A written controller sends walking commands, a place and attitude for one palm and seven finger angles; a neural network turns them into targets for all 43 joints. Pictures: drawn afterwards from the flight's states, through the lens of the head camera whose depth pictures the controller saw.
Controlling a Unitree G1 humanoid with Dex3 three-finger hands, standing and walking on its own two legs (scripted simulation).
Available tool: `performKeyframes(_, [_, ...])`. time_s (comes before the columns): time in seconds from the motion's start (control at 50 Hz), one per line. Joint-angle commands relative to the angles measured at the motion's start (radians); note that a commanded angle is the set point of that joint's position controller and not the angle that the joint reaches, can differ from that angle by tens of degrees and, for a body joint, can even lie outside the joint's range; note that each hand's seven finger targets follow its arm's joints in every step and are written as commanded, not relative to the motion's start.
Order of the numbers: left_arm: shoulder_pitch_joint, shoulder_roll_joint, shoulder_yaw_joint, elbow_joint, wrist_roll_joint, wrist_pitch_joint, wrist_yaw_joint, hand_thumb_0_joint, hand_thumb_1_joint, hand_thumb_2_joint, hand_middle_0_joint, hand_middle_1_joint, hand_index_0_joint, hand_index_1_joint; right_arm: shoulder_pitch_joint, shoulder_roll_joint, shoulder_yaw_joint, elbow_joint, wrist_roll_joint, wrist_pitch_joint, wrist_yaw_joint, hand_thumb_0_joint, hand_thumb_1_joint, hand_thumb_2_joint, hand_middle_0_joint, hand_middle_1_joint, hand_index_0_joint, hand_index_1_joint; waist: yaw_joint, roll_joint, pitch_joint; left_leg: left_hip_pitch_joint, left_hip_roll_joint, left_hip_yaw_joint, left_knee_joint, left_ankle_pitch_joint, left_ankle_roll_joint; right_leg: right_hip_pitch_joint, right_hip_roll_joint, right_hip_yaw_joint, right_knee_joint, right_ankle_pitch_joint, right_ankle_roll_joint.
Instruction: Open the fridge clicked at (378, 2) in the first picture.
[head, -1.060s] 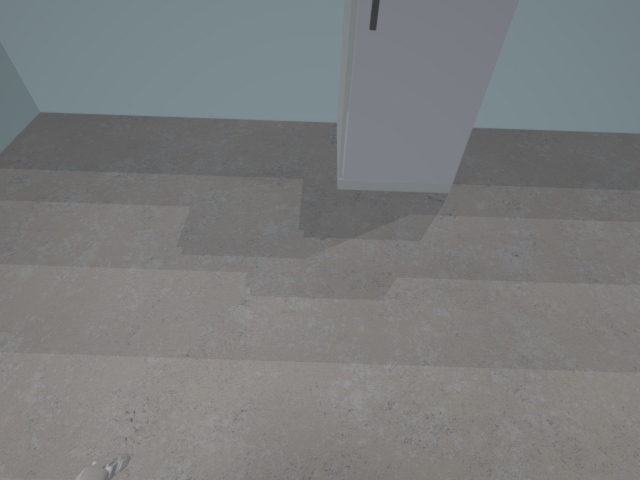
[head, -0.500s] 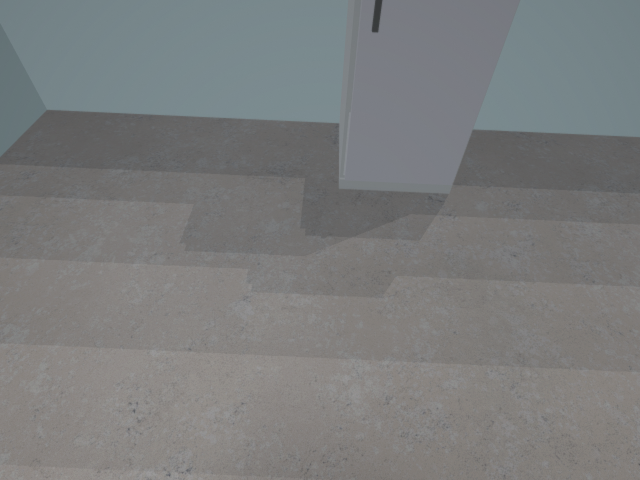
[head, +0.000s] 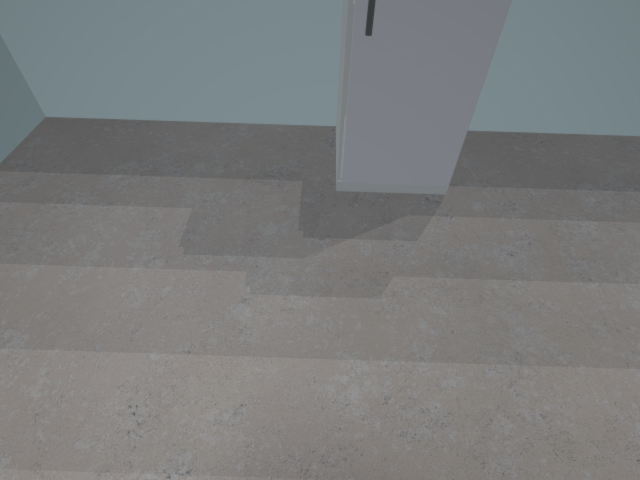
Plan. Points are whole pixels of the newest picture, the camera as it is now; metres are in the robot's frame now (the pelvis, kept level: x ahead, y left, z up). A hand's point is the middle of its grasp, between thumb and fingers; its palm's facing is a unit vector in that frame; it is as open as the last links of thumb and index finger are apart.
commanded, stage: look at it before walking up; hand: left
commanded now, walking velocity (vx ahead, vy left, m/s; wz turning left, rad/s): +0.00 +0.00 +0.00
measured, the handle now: out of the picture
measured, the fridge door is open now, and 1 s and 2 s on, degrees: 0 0 0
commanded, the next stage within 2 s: walk to a spot facing it in 0.38 s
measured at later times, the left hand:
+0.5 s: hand out of the picture +0.08 +0.24 -0.16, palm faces -0.02 -0.94 -0.34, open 7.4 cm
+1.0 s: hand out of the picture +0.16 +0.14 -0.19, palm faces -0.12 -0.97 -0.22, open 7.4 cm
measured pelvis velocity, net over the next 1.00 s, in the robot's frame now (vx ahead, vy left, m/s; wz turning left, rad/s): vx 0.11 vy -0.05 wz -0.19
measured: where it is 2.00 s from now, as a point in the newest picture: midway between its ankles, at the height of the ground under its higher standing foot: (357, 406)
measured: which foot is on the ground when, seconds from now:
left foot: down 0.00-0.90, up 0.92-1.00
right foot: down 0.00-0.72, up 0.74-0.88, down 0.90-1.00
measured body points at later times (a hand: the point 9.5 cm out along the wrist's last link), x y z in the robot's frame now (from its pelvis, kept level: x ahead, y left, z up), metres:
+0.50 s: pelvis +0.01 +0.00 +0.00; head +0.01 +0.00 +0.45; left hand +0.08 +0.29 -0.13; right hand +0.09 -0.30 -0.13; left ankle +0.01 +0.12 -0.74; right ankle +0.01 -0.12 -0.74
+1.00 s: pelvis +0.11 -0.05 -0.02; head +0.13 -0.06 +0.43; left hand +0.17 +0.19 -0.17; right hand +0.03 -0.29 -0.18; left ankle +0.04 +0.09 -0.68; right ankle +0.10 -0.13 -0.74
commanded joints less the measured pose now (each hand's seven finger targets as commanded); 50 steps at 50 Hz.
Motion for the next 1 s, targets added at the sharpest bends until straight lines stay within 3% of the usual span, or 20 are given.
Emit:
performKeyframes(0.0, [-0.035, 0.208, 0.038, -0.066, 0.003, -0.023, 0.009, 0.0, 0.9, 0.9, -0.2, -0.3, -0.2, -0.3, -0.053, -0.208, -0.043, -0.063, -0.004, -0.024, -0.017, 0.0, -0.9, -0.9, 0.2, 0.3, 0.2, 0.3, 0.001, 0.006, -0.039, 0.003, 0.115, -0.102, -0.068, 0.071, 0.032, -0.008, -0.104, 0.109, -0.082, 0.044, -0.037])
performKeyframes(0.46, [-0.032, 0.211, 0.039, -0.061, 0.002, -0.027, 0.011, 0.0, 0.9, 0.9, -0.2, -0.3, -0.2, -0.3, -0.066, -0.206, -0.04, -0.059, -0.002, -0.023, -0.019, 0.0, -0.9, -0.9, 0.2, 0.3, 0.2, 0.3, 0.002, 0.011, -0.059, 0.039, 0.122, -0.09, -0.064, 0.148, 0.027, 0.028, -0.108, 0.105, -0.081, 0.156, -0.038])
performKeyframes(0.5, [0.039, 0.095, 0.015, -0.033, 0.001, -0.006, 0.013, 0.0, 0.9, 0.9, -0.2, -0.3, -0.2, -0.3, -0.004, -0.088, -0.014, -0.034, -0.011, -0.007, -0.016, 0.0, -0.9, -0.9, 0.2, 0.3, 0.2, 0.3, 0.002, 0.002, -0.074, 0.054, 0.118, -0.052, -0.036, 0.035, 0.008, 0.009, -0.097, 0.114, -0.073, 0.026, -0.027])
performKeyframes(0.56, [0.071, 0.103, 0.031, -0.049, 0.011, 0.015, -0.004, 0.0, 0.9, 0.9, -0.2, -0.3, -0.2, -0.3, 0.036, -0.09, -0.027, -0.044, -0.019, 0.007, -0.013, 0.0, -0.9, -0.9, 0.2, 0.3, 0.2, 0.3, 0.003, -0.011, 0.024, -0.035, 0.11, -0.038, -0.025, -0.284, 0.014, -0.089, -0.07, 0.166, -0.086, -0.298, -0.049])
performKeyframes(0.6, [0.087, 0.107, 0.044, -0.072, 0.014, 0.019, -0.014, 0.0, 0.9, 0.9, -0.2, -0.3, -0.2, -0.3, 0.052, -0.106, -0.039, -0.064, -0.021, 0.007, -0.012, 0.0, -0.9, -0.9, 0.2, 0.3, 0.2, 0.3, 0.003, -0.013, 0.087, -0.076, 0.119, -0.046, -0.017, -0.388, 0.025, -0.16, -0.049, 0.184, -0.062, -0.382, -0.063])
performKeyframes(0.64, [0.103, 0.092, 0.052, -0.095, 0.015, 0.015, -0.02, 0.0, 0.9, 0.9, -0.2, -0.3, -0.2, -0.3, 0.084, -0.115, -0.052, -0.075, -0.019, 0.0, -0.014, 0.0, -0.9, -0.9, 0.2, 0.3, 0.2, 0.3, -0.007, 0.02, 0.109, -0.054, 0.152, -0.078, -0.018, -0.428, 0.049, -0.23, -0.023, 0.176, 0.009, -0.385, -0.072])
performKeyframes(0.66, [0.104, 0.073, 0.054, -0.11, 0.013, 0.009, -0.023, 0.0, 0.9, 0.9, -0.2, -0.3, -0.2, -0.3, 0.113, -0.122, -0.058, -0.076, -0.018, -0.007, -0.017, 0.0, -0.9, -0.9, 0.2, 0.3, 0.2, 0.3, -0.017, 0.062, 0.111, -0.009, 0.192, -0.121, -0.051, -0.43, 0.072, -0.282, 0.006, 0.143, 0.088, -0.341, -0.067])
performKeyframes(0.68, [0.103, 0.044, 0.054, -0.121, 0.011, 0.002, -0.027, 0.0, 0.9, 0.9, -0.2, -0.3, -0.2, -0.3, 0.146, -0.14, -0.068, -0.075, -0.017, -0.015, -0.02, 0.0, -0.9, -0.9, 0.2, 0.3, 0.2, 0.3, -0.03, 0.148, 0.104, 0.053, 0.26, -0.197, -0.109, -0.425, 0.108, -0.345, 0.044, 0.069, 0.213, -0.267, -0.053])
performKeyframes(0.7, [0.063, 0.02, 0.053, -0.146, 0.011, -0.006, -0.029, 0.0, 0.9, 0.9, -0.2, -0.3, -0.2, -0.3, 0.187, -0.153, -0.078, -0.07, -0.015, -0.026, -0.024, 0.0, -0.9, -0.9, 0.2, 0.3, 0.2, 0.3, -0.051, 0.201, 0.093, 0.13, 0.346, -0.266, -0.158, -0.338, 0.156, -0.42, 0.047, -0.009, 0.348, -0.241, -0.033])
performKeyframes(0.72, [0.013, 0.017, 0.057, -0.171, 0.011, -0.01, -0.031, 0.0, 0.9, 0.9, -0.2, -0.3, -0.2, -0.3, 0.22, -0.146, -0.084, -0.067, -0.013, -0.033, -0.024, 0.0, -0.9, -0.9, 0.2, 0.3, 0.2, 0.3, -0.07, 0.199, 0.094, 0.187, 0.396, -0.286, -0.18, -0.244, 0.197, -0.499, 0.005, -0.01, 0.442, -0.302, -0.023])
performKeyframes(0.74, [-0.01, 0.013, 0.06, -0.189, 0.013, -0.014, -0.033, 0.0, 0.9, 0.9, -0.2, -0.3, -0.2, -0.3, 0.242, -0.133, -0.084, -0.066, -0.016, -0.041, -0.025, 0.0, -0.9, -0.9, 0.2, 0.3, 0.2, 0.3, -0.077, 0.187, 0.099, 0.217, 0.411, -0.263, -0.166, -0.116, 0.21, -0.538, -0.027, 0.0, 0.487, -0.317, -0.017])
performKeyframes(0.78, [-0.006, -0.019, 0.064, -0.189, 0.011, -0.022, -0.038, 0.0, 0.9, 0.9, -0.2, -0.3, -0.2, -0.3, 0.224, -0.101, -0.079, -0.065, -0.022, -0.047, -0.029, 0.0, -0.9, -0.9, 0.2, 0.3, 0.2, 0.3, -0.051, 0.153, 0.104, 0.169, 0.401, -0.156, -0.111, 0.085, 0.187, -0.469, -0.073, -0.011, 0.44, -0.319, -0.02])
performKeyframes(0.8, [0.035, -0.037, 0.065, -0.176, 0.01, -0.023, -0.042, 0.0, 0.9, 0.9, -0.2, -0.3, -0.2, -0.3, 0.191, -0.094, -0.078, -0.071, -0.025, -0.047, -0.029, 0.0, -0.9, -0.9, 0.2, 0.3, 0.2, 0.3, -0.024, 0.15, 0.092, 0.111, 0.373, -0.084, -0.088, 0.099, 0.156, -0.369, -0.071, -0.04, 0.374, -0.298, -0.022])
performKeyframes(0.84, [0.227, -0.052, 0.075, -0.11, 0.013, -0.024, -0.047, 0.0, 0.9, 0.9, -0.2, -0.3, -0.2, -0.3, 0.117, -0.084, -0.076, -0.085, -0.023, -0.046, -0.027, 0.0, -0.9, -0.9, 0.2, 0.3, 0.2, 0.3, 0.076, 0.092, 0.015, -0.059, 0.279, 0.068, 0.117, 0.056, 0.08, -0.032, -0.015, -0.115, 0.177, -0.096, -0.032])
performKeyframes(0.86, [0.386, -0.004, 0.086, -0.054, 0.018, -0.031, -0.038, 0.0, 0.9, 0.9, -0.2, -0.3, -0.2, -0.3, 0.11, -0.053, -0.071, -0.092, -0.013, -0.047, -0.021, 0.0, -0.9, -0.9, 0.2, 0.3, 0.2, 0.3, 0.141, -0.053, -0.051, -0.176, 0.195, 0.154, 0.348, 0.041, 0.04, 0.173, -0.012, -0.078, 0.095, -0.051, -0.048])
performKeyframes(0.88, [0.512, 0.114, 0.113, -0.02, 0.024, -0.048, -0.017, 0.0, 0.9, 0.9, -0.2, -0.3, -0.2, -0.3, 0.101, 0.028, -0.051, -0.129, -0.002, -0.051, -0.01, 0.0, -0.9, -0.9, 0.2, 0.3, 0.2, 0.3, 0.176, -0.384, -0.069, -0.45, 0.074, 0.209, 0.666, -0.298, -0.014, 0.304, -0.282, 0.373, -0.08, -0.173, -0.142])
performKeyframes(0.9, [0.537, 0.129, 0.11, -0.018, 0.003, -0.051, -0.002, 0.0, 0.9, 0.9, -0.2, -0.3, -0.2, -0.3, 0.046, 0.021, -0.051, -0.171, -0.008, -0.057, -0.007, 0.0, -0.9, -0.9, 0.2, 0.3, 0.2, 0.3, 0.167, -0.339, -0.061, -0.548, 0.06, 0.1, 0.808, -0.382, -0.005, 0.294, -0.377, 0.632, -0.199, -0.129, -0.213])
performKeyframes(0.92, [0.474, 0.111, 0.11, -0.034, 0.0, -0.053, 0.008, 0.0, 0.9, 0.9, -0.2, -0.3, -0.2, -0.3, 0.032, 0.009, -0.06, -0.166, -0.008, -0.058, -0.006, 0.0, -0.9, -0.9, 0.2, 0.3, 0.2, 0.3, 0.137, -0.184, -0.018, -0.581, 0.107, 0.049, 0.859, -0.311, 0.003, 0.281, -0.386, 0.586, -0.184, -0.13, -0.256])
performKeyframes(0.94, [0.42, 0.082, 0.103, -0.047, 0.004, -0.056, 0.008, 0.0, 0.9, 0.9, -0.2, -0.3, -0.2, -0.3, -0.001, 0.028, -0.059, -0.154, -0.009, -0.062, -0.003, 0.0, -0.9, -0.9, 0.2, 0.3, 0.2, 0.3, 0.127, -0.126, 0.018, -0.581, 0.137, 0.04, 0.872, -0.241, 0.001, 0.194, -0.352, 0.533, -0.172, -0.115, -0.256])
performKeyframes(0.98, [0.324, 0.019, 0.083, -0.069, 0.012, -0.061, 0.012, 0.0, 0.9, 0.9, -0.2, -0.3, -0.2, -0.3, 0.029, 0.047, -0.062, -0.135, -0.02, -0.05, -0.002, 0.0, -0.9, -0.9, 0.2, 0.3, 0.2, 0.3, 0.063, -0.042, 0.064, -0.521, 0.162, 0.022, 0.827, -0.172, -0.013, 0.057, -0.316, 0.414, -0.174, -0.051, -0.239])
